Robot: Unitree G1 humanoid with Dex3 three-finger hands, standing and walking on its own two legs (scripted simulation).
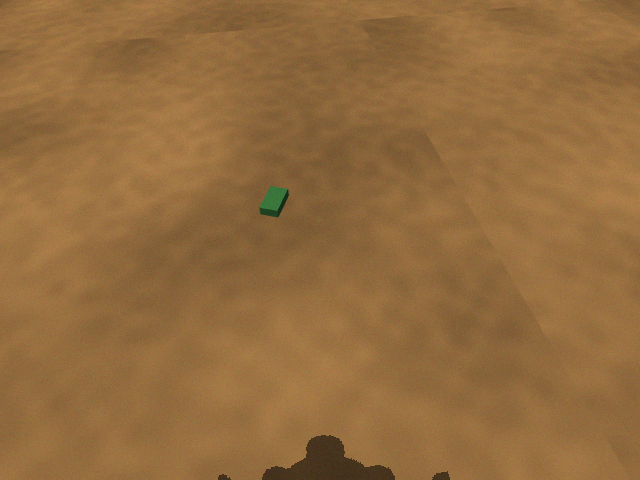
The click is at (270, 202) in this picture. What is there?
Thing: flat box
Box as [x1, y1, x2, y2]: [259, 186, 288, 216]
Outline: 271,186 259,207 260,213 278,216 286,200 288,192 285,188
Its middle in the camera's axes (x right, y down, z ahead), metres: -0.22 -0.17 +1.82
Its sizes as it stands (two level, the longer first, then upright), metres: 0.154 0.088 0.042
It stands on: the floor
